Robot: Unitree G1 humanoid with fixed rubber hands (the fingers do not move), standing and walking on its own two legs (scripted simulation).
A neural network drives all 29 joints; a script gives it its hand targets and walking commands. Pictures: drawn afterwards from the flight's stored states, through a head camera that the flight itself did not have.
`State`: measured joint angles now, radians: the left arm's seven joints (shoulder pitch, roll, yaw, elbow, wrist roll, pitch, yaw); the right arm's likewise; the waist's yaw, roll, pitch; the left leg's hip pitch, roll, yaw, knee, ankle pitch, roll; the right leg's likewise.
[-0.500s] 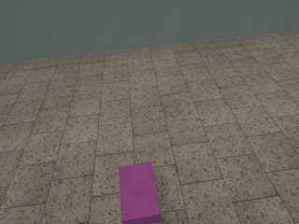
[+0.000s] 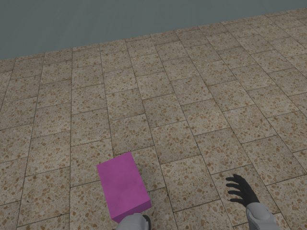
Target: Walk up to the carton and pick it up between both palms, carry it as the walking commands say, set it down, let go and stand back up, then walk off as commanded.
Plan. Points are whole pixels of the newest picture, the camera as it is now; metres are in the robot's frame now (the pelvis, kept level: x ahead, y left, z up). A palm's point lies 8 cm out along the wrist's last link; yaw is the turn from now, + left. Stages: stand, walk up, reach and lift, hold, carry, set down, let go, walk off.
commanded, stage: walk off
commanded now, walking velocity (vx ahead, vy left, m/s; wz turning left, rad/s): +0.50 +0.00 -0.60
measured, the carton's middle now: (124, 186) +0.36 +0.26 -0.65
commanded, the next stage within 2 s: none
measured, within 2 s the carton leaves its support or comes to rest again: rests again in 0.70 s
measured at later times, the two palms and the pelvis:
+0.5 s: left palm (151, 111) +0.51 +0.10 -0.10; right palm out of the picture +0.15 -0.31 -0.14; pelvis +0.26 -0.08 -0.01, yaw -17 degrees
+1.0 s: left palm (150, 95) +0.60 +0.11 -0.11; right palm (297, 93) +0.62 -0.45 -0.07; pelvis +0.53 -0.15 +0.00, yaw -33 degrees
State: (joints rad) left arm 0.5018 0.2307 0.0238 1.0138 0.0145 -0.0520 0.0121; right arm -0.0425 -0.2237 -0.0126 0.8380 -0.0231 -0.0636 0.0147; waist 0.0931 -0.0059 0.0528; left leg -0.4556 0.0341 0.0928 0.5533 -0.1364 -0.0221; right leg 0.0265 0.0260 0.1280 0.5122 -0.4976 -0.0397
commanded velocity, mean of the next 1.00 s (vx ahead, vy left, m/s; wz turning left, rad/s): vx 0.50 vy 0.00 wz -0.60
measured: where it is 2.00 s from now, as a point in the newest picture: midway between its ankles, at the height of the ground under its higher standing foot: (244, 130)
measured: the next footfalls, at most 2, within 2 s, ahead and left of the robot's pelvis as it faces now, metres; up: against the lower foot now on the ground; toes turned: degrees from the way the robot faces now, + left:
right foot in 0.44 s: +0.37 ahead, -0.18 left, +0.00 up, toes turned -22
left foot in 1.00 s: +0.72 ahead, -0.12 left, +0.00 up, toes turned -30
